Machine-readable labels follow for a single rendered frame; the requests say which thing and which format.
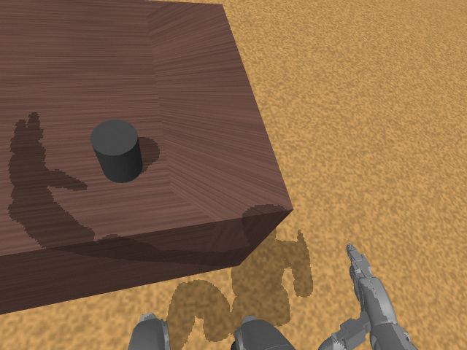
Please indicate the right robot hand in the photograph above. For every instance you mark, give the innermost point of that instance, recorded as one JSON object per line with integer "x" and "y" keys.
{"x": 375, "y": 304}

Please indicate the can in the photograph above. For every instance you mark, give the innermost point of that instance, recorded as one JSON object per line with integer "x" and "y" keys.
{"x": 116, "y": 145}

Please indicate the right robot arm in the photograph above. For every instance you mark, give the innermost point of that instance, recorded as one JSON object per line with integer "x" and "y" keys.
{"x": 390, "y": 337}

